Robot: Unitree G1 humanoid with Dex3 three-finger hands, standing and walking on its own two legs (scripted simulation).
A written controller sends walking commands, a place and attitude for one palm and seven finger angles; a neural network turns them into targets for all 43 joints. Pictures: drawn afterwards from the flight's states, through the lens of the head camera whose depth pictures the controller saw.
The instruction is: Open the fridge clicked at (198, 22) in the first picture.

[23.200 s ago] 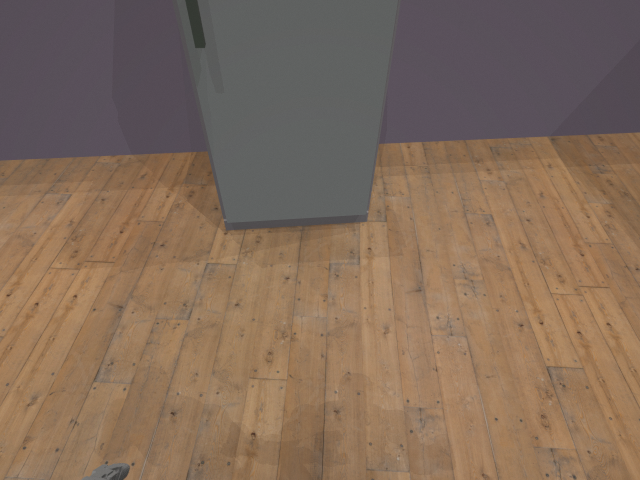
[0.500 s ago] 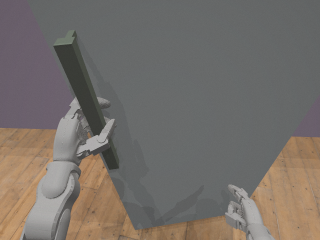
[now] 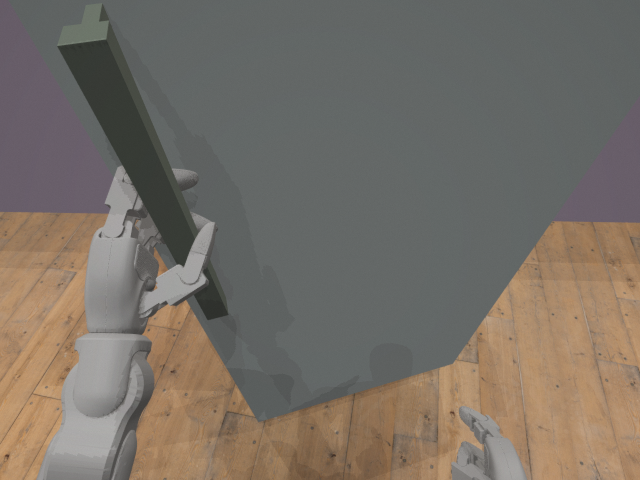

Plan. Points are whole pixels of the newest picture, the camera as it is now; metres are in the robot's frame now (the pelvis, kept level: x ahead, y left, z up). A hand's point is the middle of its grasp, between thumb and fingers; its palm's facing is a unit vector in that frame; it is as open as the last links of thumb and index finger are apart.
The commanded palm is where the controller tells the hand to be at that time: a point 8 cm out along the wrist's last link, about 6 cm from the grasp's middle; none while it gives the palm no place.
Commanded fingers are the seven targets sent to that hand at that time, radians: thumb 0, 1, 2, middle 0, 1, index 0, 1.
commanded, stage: walk backward, drawing the door open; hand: left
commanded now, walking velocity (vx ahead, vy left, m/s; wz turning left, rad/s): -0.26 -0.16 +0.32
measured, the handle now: (174, 205) +0.33 +0.14 +0.21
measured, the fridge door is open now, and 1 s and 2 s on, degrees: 18 34 60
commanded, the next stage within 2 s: none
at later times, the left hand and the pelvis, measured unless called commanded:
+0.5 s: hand (214, 317) +0.23 +0.09 +0.18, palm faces +0.16 -0.97 -0.16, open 7.4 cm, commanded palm +0.19 +0.13 +0.20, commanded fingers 0.00 0.90 0.90 -0.45 -1.40 -0.45 -1.40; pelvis -0.04 -0.07 +0.00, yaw +11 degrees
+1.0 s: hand (281, 406) +0.16 +0.03 +0.18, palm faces +0.45 -0.88 -0.15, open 7.3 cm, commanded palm +0.11 +0.07 +0.19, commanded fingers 0.00 0.90 0.90 -0.45 -1.40 -0.45 -1.40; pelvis -0.05 -0.20 -0.01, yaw +31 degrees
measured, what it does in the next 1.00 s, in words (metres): steps to the right, turning left: left foot, then left foot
